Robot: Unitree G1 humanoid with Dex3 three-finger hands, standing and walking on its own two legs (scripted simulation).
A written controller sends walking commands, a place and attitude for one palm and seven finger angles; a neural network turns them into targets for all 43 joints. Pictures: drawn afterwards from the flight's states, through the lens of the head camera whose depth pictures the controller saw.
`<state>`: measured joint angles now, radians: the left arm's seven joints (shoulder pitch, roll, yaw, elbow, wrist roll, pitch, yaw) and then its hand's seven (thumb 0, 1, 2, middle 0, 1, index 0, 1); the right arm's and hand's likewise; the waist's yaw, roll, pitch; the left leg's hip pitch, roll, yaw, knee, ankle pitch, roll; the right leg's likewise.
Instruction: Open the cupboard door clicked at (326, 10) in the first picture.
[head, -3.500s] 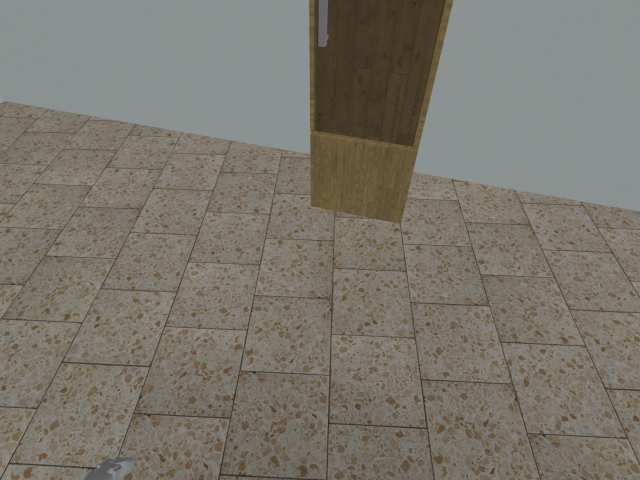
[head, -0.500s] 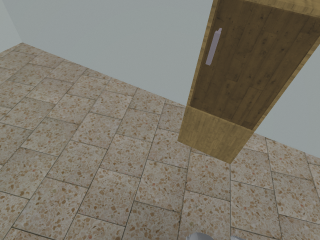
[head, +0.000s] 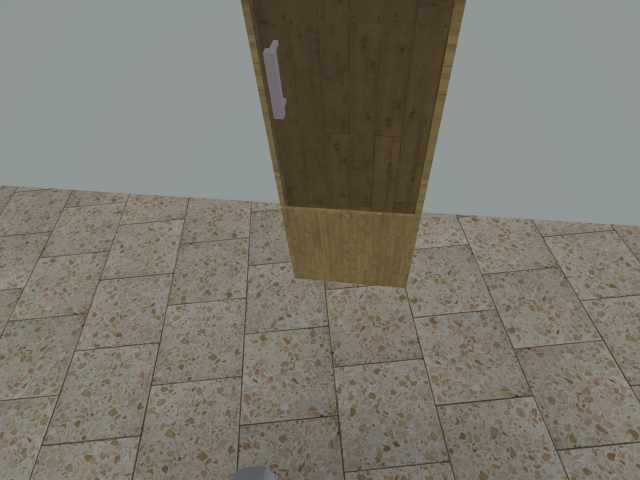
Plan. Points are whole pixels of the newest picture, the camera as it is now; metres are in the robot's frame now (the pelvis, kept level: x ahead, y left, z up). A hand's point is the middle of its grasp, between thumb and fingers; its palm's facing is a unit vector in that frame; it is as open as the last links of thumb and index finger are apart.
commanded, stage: take the last steps up to it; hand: left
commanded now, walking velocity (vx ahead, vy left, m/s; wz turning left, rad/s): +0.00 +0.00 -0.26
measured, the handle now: (277, 80) +0.85 +0.12 +0.07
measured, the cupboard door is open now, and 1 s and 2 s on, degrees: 0 0 0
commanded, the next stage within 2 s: come to a stop and stand still in 1.04 s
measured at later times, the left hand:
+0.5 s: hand out of the picture +0.09 +0.22 -0.17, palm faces -0.06 -0.98 -0.16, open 7.4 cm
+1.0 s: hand (235, 447) +0.20 +0.15 -0.17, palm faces -0.02 -0.99 -0.16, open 7.3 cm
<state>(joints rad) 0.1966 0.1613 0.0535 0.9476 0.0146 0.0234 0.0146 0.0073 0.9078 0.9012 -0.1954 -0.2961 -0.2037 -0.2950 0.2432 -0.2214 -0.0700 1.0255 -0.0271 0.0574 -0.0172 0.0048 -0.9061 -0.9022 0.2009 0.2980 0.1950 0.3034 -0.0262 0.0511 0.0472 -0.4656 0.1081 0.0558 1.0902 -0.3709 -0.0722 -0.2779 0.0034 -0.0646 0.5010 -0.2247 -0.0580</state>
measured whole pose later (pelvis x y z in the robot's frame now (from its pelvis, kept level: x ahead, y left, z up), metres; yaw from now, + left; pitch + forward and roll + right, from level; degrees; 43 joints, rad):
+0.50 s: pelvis +0.04 +0.03 +0.01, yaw -6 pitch +0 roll -1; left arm 0.27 0.20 0.08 1.04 0.03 0.03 -0.03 0.01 0.91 0.90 -0.19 -0.30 -0.20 -0.29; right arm 0.41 -0.12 -0.02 1.08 -0.03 -0.04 -0.03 0.00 -0.90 -0.90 0.20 0.30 0.20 0.30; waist -0.02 -0.02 0.01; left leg -0.06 0.05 0.12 0.33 -0.27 0.01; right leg -0.50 -0.06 -0.03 0.96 -0.27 0.02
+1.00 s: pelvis +0.19 -0.01 +0.00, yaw -4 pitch -1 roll -2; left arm 0.31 0.14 0.04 1.10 0.02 -0.05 0.01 0.00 0.93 0.90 -0.20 -0.30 -0.20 -0.29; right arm 0.21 -0.18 -0.06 1.04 -0.03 -0.02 0.01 0.00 -0.91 -0.90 0.20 0.30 0.19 0.30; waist 0.00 0.03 0.02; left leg -0.48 0.12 0.10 0.78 -0.25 -0.03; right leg -0.09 -0.03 -0.18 0.39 -0.28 0.00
